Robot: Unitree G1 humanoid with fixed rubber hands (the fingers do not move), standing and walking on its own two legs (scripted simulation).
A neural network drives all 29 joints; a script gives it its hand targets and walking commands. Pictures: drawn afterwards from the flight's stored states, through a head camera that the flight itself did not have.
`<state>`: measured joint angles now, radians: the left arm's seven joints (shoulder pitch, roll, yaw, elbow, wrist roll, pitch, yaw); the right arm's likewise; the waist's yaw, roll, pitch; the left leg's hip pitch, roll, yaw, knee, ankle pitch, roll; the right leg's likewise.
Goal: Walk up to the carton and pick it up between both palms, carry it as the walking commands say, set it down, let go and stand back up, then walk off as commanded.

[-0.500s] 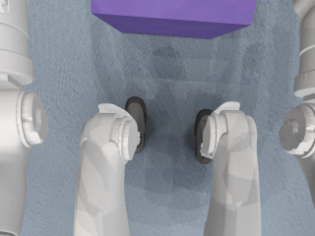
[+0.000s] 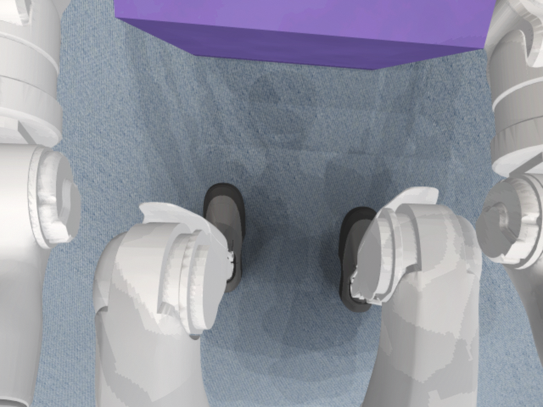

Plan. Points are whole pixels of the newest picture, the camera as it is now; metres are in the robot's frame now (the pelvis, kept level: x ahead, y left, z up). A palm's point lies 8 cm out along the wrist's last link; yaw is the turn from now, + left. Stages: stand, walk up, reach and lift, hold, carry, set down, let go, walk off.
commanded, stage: reach and lift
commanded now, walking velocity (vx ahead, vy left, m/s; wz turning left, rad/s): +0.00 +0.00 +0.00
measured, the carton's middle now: out of the picture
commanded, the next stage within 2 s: none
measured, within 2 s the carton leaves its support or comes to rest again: leaves its support in 1.60 s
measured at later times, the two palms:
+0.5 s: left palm out of the picture +0.58 +0.20 -0.17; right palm out of the picture +0.54 -0.20 -0.19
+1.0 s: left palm out of the picture +0.57 +0.17 -0.18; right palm out of the picture +0.54 -0.20 -0.18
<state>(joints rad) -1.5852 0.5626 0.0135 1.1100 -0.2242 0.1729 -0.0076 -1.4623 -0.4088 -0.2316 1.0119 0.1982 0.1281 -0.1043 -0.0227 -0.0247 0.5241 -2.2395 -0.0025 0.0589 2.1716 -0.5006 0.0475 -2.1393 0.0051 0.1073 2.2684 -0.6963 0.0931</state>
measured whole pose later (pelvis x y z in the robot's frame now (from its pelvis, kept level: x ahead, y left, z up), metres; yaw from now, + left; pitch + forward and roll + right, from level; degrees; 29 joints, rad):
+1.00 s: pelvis +0.00 +0.00 +0.00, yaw +0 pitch +32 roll +0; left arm -1.58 0.48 -0.07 1.11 -0.30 0.14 0.06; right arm -1.46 -0.38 -0.09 1.01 0.30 0.10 -0.17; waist -0.03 -0.02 0.52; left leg -2.24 0.00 0.06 2.19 -0.51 0.05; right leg -2.14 0.01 0.11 2.28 -0.70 0.09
